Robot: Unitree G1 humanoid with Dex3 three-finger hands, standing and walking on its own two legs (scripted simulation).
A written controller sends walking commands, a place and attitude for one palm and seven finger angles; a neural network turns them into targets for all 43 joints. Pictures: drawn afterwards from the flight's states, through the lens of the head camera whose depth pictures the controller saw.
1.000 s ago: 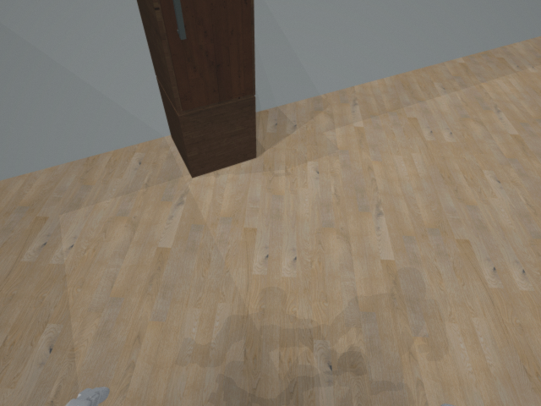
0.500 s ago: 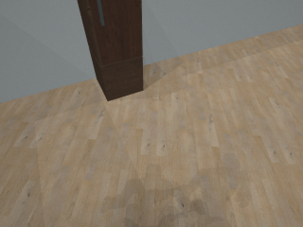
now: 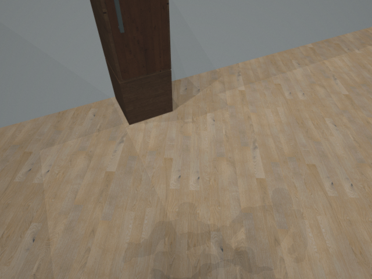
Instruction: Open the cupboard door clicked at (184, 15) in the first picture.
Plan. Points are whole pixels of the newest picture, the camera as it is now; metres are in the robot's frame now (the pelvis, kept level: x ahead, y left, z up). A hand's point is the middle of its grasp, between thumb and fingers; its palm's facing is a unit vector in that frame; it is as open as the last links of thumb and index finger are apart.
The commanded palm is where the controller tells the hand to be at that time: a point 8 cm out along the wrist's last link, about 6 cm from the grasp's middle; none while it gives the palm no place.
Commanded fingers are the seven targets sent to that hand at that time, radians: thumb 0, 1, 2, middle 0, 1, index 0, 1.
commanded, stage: look at it before walking up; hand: left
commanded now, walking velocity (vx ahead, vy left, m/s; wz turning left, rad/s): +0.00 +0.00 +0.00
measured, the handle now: (117, 13) +1.32 +0.44 +0.05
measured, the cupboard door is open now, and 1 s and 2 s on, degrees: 0 0 0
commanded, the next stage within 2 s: walk to a spot facing it in 0.54 s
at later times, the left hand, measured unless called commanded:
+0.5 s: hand out of the picture +0.08 +0.25 -0.16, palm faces -0.02 -0.94 -0.33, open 7.4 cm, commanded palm none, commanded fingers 0.00 0.90 0.90 -0.20 -0.30 -0.20 -0.30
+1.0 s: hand out of the picture +0.06 +0.18 -0.19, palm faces -0.03 -0.98 -0.21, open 7.4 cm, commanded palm none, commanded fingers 0.00 0.90 0.90 -0.20 -0.30 -0.20 -0.30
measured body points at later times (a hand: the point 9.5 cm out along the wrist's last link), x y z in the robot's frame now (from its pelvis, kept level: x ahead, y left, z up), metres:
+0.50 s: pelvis +0.01 +0.00 +0.00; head +0.01 +0.00 +0.45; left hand +0.08 +0.30 -0.13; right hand +0.09 -0.29 -0.13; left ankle +0.00 +0.13 -0.74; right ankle +0.01 -0.12 -0.74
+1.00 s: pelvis +0.07 -0.02 -0.02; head +0.07 -0.02 +0.43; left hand +0.06 +0.23 -0.17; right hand +0.04 -0.27 -0.18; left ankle +0.00 +0.12 -0.74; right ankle +0.01 -0.12 -0.74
